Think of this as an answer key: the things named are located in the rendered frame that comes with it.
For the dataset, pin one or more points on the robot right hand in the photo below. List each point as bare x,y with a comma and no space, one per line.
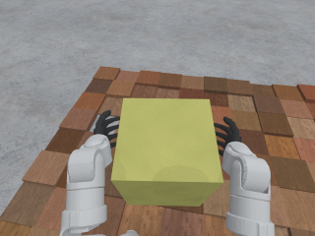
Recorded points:
232,133

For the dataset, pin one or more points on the carton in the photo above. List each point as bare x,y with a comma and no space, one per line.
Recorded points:
166,152

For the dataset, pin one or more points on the right robot forearm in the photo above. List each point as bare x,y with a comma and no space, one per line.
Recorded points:
250,192

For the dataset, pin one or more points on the left robot forearm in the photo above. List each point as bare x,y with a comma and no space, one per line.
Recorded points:
85,208

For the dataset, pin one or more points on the robot left hand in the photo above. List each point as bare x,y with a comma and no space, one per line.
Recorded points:
102,129

